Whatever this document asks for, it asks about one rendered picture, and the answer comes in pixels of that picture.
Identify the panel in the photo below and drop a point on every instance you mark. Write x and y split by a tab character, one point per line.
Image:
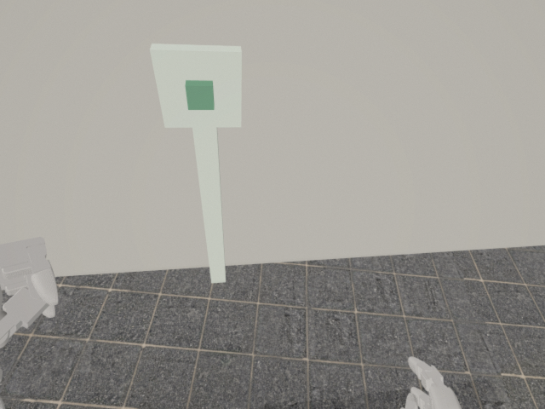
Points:
173	64

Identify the button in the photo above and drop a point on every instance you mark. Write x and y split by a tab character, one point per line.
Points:
199	95

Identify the robot right hand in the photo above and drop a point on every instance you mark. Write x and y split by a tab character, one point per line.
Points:
440	397

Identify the robot left hand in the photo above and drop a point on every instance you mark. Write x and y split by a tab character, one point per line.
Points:
28	276

